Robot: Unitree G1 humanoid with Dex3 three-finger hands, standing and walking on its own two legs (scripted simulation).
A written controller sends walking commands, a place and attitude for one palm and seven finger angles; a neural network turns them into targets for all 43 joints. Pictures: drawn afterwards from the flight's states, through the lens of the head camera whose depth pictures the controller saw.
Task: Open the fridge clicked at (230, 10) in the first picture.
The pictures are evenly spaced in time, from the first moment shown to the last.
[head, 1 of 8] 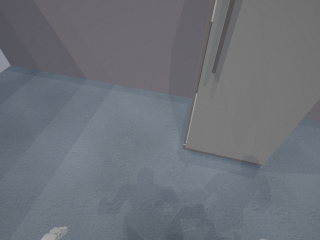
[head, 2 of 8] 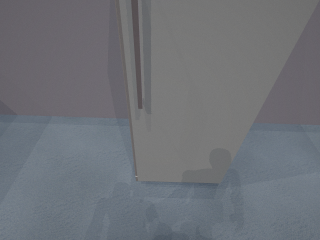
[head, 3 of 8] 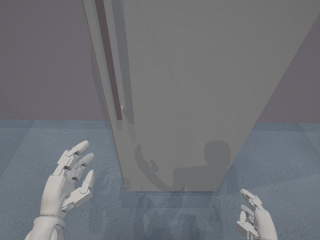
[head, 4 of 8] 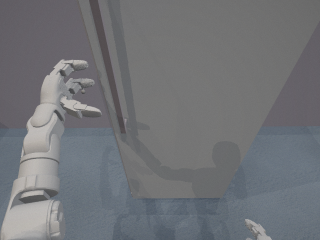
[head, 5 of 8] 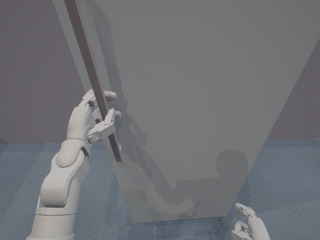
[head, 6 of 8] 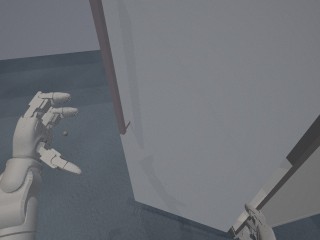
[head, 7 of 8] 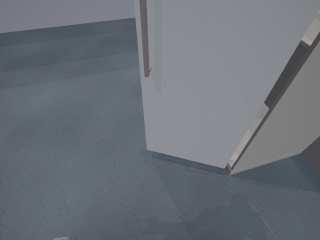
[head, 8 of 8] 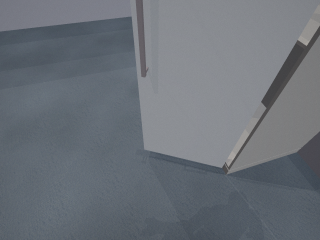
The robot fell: no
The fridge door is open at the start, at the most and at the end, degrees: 0 62 58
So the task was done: yes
